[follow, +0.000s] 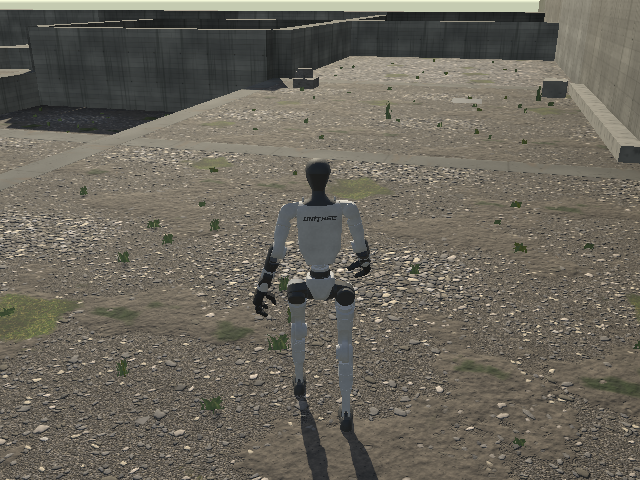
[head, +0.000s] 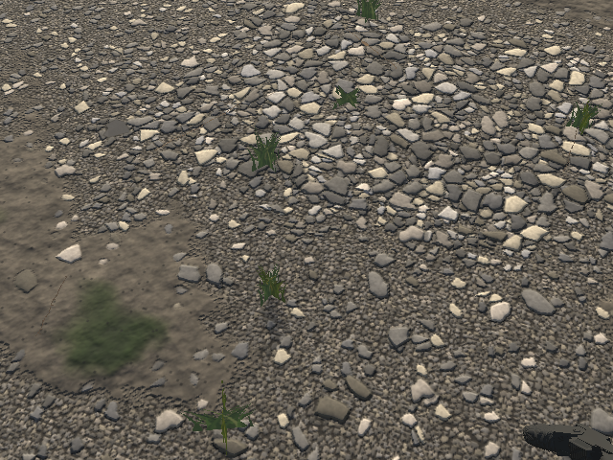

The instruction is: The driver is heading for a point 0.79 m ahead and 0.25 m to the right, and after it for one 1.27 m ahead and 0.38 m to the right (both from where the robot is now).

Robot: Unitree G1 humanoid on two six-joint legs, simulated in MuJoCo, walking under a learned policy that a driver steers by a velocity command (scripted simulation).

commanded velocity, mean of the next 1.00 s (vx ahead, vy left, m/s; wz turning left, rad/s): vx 0.50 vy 0.00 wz -0.32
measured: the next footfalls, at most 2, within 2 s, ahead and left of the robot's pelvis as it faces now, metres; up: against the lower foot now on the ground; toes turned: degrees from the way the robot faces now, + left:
right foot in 0.54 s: +0.46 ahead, -0.13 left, +0.00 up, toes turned -9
left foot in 1.02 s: +0.78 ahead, +0.00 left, +0.00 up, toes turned -27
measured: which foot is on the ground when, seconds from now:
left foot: down 0.00-0.56, up 0.58-1.00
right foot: down 0.00-0.02, up 0.04-0.52, down 0.54-1.00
